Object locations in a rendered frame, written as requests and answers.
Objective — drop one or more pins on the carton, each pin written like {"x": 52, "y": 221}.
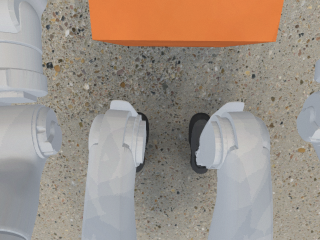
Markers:
{"x": 185, "y": 23}

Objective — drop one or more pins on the left robot upper arm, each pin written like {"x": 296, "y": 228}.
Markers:
{"x": 29, "y": 134}

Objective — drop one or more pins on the left robot foot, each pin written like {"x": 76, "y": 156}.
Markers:
{"x": 143, "y": 118}

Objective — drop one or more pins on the robot right thigh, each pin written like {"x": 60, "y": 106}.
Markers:
{"x": 244, "y": 200}

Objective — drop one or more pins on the robot left forearm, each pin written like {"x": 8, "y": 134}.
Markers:
{"x": 21, "y": 69}

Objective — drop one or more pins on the right robot upper arm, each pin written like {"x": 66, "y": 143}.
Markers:
{"x": 308, "y": 121}

